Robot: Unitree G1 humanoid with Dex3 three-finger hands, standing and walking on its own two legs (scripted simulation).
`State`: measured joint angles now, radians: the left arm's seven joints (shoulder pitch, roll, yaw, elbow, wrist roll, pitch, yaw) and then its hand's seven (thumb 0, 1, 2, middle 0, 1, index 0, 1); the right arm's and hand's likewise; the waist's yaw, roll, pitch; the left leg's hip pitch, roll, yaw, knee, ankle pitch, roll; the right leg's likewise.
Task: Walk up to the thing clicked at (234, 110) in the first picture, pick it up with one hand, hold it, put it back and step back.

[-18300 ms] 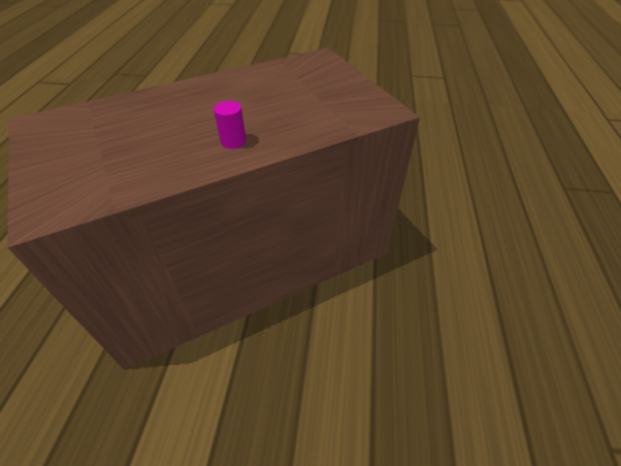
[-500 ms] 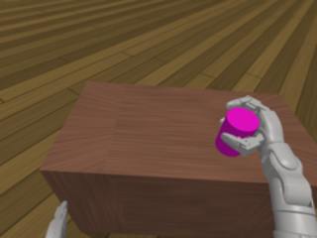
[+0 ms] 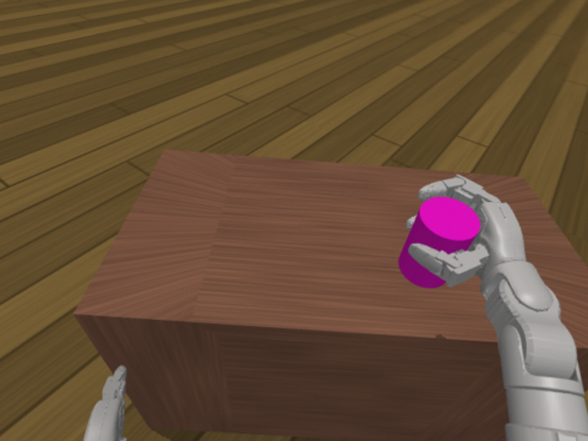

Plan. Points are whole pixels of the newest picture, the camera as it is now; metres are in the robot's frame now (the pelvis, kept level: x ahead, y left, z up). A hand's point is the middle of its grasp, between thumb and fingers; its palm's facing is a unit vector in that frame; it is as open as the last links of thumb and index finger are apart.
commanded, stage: hold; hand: right
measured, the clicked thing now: (435, 244) +0.33 -0.15 +0.15
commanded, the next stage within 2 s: crouch in 0.52 s
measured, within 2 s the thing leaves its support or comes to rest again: neither
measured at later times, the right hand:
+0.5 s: hand (445, 230) +0.33 -0.15 +0.19, palm faces -0.03 +1.00 -0.04, open 9.8 cm
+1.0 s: hand (420, 238) +0.37 -0.15 +0.13, palm faces -0.01 +1.00 +0.00, open 9.7 cm
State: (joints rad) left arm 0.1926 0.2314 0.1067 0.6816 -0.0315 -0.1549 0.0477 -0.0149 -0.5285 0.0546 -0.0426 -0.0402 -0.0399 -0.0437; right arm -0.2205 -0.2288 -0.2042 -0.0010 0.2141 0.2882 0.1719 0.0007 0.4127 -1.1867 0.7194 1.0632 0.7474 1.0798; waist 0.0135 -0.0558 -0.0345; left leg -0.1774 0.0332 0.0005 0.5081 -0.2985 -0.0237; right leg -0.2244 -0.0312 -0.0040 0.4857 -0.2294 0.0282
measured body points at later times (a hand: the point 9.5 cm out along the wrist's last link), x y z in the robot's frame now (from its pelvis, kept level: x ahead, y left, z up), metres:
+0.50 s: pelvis +0.00 +0.00 +0.00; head -0.03 +0.03 +0.45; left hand +0.16 +0.27 -0.08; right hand +0.32 -0.21 +0.19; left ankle -0.01 +0.13 -0.74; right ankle +0.02 -0.14 -0.74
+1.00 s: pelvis -0.01 +0.00 +0.00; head -0.01 +0.01 +0.45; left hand +0.15 +0.26 -0.09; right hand +0.36 -0.20 +0.13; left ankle -0.01 +0.13 -0.74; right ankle +0.02 -0.14 -0.74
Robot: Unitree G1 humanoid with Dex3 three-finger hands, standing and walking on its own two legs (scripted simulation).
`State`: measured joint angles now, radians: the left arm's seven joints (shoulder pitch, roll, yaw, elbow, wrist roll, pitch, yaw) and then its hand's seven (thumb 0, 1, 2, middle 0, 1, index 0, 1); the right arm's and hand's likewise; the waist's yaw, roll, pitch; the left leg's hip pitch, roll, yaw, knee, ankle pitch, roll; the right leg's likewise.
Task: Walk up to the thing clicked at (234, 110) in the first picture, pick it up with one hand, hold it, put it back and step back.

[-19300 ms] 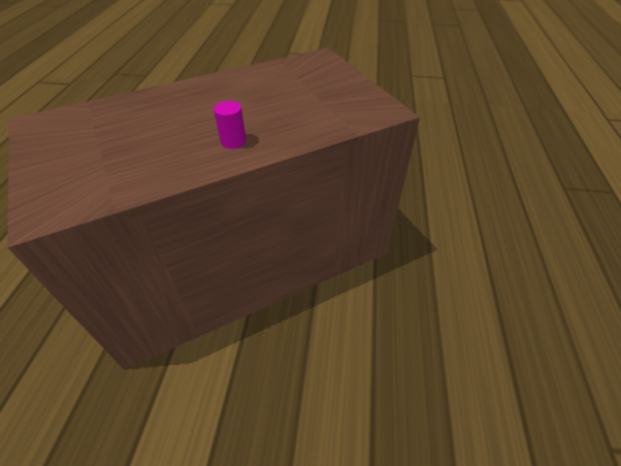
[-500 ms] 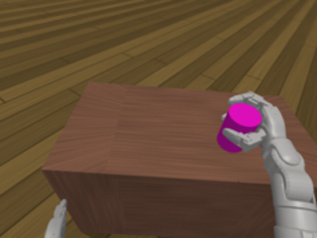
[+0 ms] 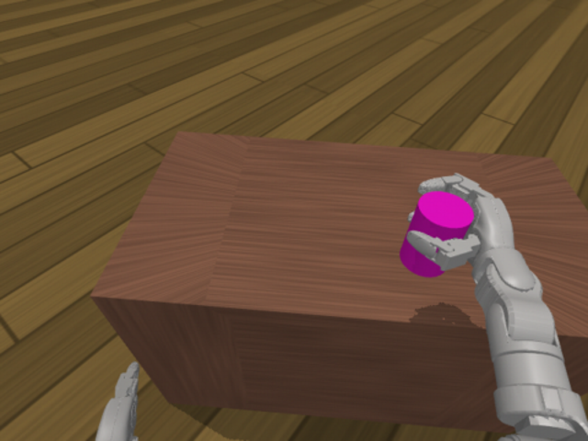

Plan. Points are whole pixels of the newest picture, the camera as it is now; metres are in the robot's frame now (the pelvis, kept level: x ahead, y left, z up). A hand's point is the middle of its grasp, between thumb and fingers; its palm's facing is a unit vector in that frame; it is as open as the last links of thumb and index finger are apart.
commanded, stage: crouch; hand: right
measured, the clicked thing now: (433, 235) +0.38 -0.16 +0.11
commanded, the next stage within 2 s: lower in 0.88 s
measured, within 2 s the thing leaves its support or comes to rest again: neither
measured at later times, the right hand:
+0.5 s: hand (417, 218) +0.44 -0.16 +0.07, palm faces -0.03 +1.00 +0.02, open 9.7 cm
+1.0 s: hand (408, 216) +0.47 -0.16 +0.05, palm faces -0.03 +1.00 +0.01, open 9.7 cm
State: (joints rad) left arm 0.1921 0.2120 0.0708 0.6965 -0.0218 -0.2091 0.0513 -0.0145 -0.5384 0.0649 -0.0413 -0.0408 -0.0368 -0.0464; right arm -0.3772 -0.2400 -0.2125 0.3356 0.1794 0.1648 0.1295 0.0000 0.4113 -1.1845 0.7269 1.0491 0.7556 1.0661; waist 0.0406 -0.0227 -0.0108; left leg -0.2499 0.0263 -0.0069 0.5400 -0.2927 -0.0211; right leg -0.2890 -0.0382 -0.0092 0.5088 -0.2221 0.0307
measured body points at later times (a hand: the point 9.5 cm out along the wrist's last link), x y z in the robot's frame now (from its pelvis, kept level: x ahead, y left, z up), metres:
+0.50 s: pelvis +0.00 -0.01 -0.01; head +0.05 -0.03 +0.43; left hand +0.14 +0.25 -0.08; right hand +0.44 -0.21 +0.08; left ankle +0.00 +0.13 -0.73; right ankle +0.03 -0.14 -0.73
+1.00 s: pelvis +0.00 -0.01 -0.04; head +0.07 -0.03 +0.41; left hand +0.14 +0.25 -0.08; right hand +0.47 -0.21 +0.05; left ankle +0.00 +0.13 -0.73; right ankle +0.03 -0.14 -0.73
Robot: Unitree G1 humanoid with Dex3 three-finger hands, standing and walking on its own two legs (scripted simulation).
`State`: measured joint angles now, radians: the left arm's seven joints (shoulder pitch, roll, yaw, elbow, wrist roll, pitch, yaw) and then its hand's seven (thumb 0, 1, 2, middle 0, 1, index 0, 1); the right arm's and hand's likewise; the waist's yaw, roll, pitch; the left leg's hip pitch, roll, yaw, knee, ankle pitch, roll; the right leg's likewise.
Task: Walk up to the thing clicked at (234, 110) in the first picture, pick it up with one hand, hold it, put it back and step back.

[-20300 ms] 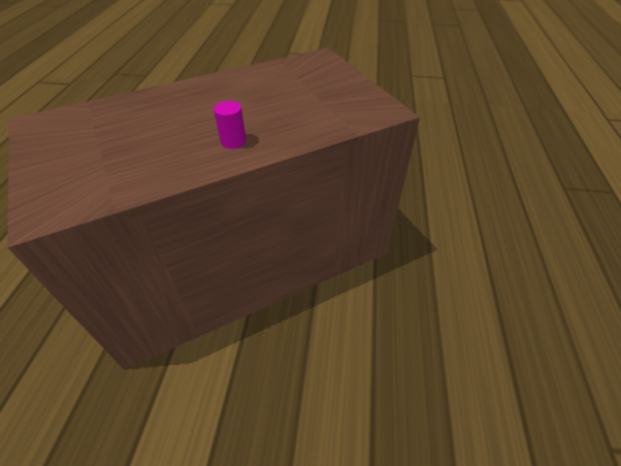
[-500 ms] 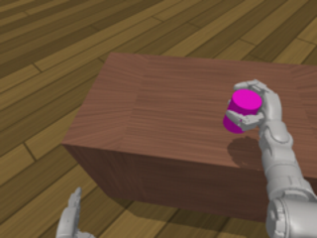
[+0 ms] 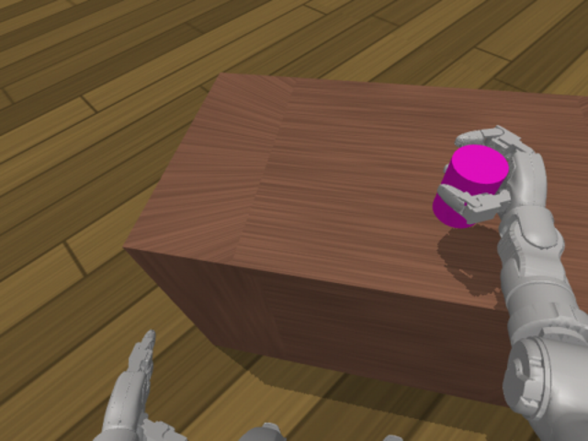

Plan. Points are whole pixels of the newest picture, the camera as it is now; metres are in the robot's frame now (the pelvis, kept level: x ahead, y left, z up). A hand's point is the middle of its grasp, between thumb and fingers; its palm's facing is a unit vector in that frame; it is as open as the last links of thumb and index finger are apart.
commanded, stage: lower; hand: right
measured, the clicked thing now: (466, 188) +0.47 -0.16 +0.06
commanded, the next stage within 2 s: loosen in 1.22 s
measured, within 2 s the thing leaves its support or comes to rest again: rests again in 1.08 s
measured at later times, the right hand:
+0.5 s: hand (456, 196) +0.49 -0.16 +0.03, palm faces +0.01 +1.00 +0.02, open 9.7 cm
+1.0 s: hand (451, 202) +0.50 -0.16 +0.00, palm faces +0.04 +1.00 +0.01, open 9.7 cm
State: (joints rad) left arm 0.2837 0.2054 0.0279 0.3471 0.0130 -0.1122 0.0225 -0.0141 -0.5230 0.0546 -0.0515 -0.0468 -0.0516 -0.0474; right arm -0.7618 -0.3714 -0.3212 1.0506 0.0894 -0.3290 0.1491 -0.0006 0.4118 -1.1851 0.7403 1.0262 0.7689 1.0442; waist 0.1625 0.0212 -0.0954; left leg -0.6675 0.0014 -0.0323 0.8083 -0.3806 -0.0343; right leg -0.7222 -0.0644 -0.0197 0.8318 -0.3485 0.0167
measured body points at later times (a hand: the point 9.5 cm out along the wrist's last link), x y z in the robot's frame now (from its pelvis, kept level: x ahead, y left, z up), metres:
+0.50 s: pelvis +0.00 +0.00 -0.03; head +0.10 -0.03 +0.41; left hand +0.15 +0.26 -0.05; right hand +0.48 -0.21 +0.03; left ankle +0.01 +0.14 -0.70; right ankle +0.03 -0.13 -0.70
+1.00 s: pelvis -0.01 +0.00 -0.05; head +0.11 -0.03 +0.38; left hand +0.14 +0.26 -0.05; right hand +0.49 -0.21 +0.00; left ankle +0.00 +0.14 -0.70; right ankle +0.03 -0.13 -0.70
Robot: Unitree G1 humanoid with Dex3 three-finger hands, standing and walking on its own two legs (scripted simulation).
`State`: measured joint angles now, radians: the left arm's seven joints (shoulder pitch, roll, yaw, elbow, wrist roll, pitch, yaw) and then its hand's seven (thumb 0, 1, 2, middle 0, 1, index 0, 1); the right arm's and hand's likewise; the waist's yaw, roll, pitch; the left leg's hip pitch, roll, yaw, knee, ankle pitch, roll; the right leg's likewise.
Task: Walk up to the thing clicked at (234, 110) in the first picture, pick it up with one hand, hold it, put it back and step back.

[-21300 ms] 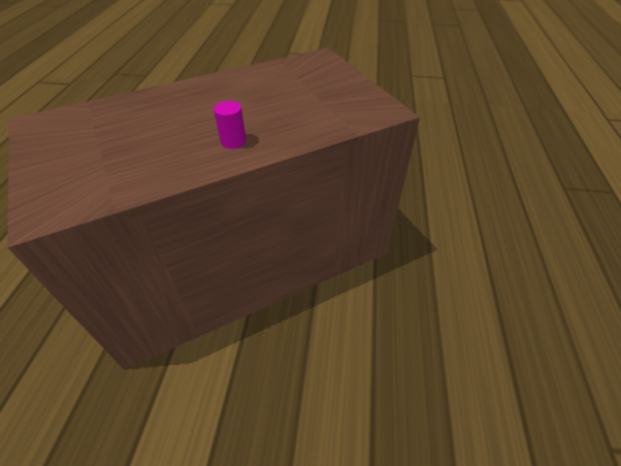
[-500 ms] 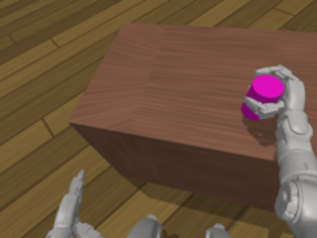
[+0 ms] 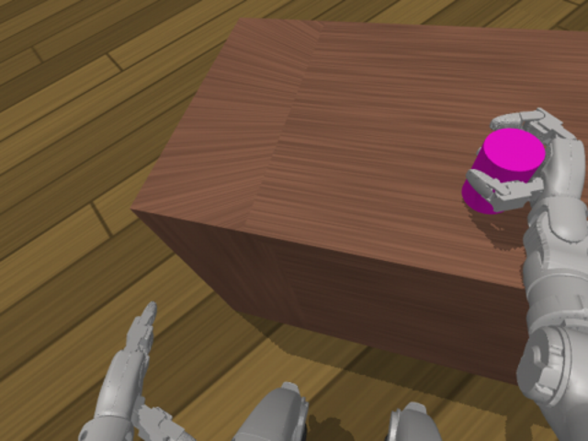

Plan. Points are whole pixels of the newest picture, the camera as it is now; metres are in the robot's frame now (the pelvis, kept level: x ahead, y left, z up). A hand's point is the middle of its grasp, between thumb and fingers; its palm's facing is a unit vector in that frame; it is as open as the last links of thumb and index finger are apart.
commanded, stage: lower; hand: right
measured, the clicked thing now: (498, 173) +0.50 -0.16 +0.03
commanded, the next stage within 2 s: loosen in 0.22 s
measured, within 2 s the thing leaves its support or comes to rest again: rests again in 0.08 s
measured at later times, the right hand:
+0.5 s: hand (500, 169) +0.50 -0.16 +0.04, palm faces +0.05 +1.00 +0.00, open 9.7 cm
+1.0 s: hand (498, 169) +0.51 -0.16 +0.03, palm faces +0.04 +1.00 +0.00, open 14.3 cm
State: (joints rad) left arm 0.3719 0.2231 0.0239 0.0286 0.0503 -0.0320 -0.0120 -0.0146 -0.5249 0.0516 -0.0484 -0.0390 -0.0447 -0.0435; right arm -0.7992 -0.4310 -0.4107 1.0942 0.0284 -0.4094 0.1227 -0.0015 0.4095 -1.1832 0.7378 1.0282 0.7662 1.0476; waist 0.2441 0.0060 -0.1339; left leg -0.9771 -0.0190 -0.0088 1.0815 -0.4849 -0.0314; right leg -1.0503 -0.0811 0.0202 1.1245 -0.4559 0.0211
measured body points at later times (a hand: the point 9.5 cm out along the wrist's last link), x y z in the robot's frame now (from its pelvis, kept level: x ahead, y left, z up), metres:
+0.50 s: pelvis +0.00 +0.00 -0.01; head +0.12 -0.04 +0.42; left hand +0.15 +0.26 +0.00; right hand +0.50 -0.22 +0.04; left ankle +0.01 +0.14 -0.65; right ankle +0.04 -0.13 -0.65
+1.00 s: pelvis +0.00 +0.00 -0.01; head +0.12 -0.04 +0.42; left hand +0.15 +0.27 +0.00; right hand +0.50 -0.22 +0.04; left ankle +0.01 +0.14 -0.65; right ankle +0.04 -0.13 -0.65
